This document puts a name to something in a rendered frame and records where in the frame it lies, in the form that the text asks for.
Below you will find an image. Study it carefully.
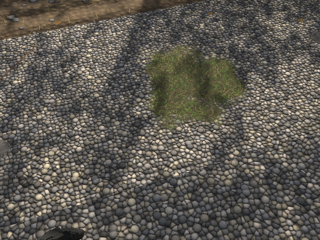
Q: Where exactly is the robot left hand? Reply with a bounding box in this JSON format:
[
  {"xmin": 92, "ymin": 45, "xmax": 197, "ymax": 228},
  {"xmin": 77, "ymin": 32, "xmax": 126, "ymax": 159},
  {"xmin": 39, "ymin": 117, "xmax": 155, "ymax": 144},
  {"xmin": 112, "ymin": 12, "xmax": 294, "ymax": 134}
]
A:
[{"xmin": 35, "ymin": 227, "xmax": 85, "ymax": 240}]

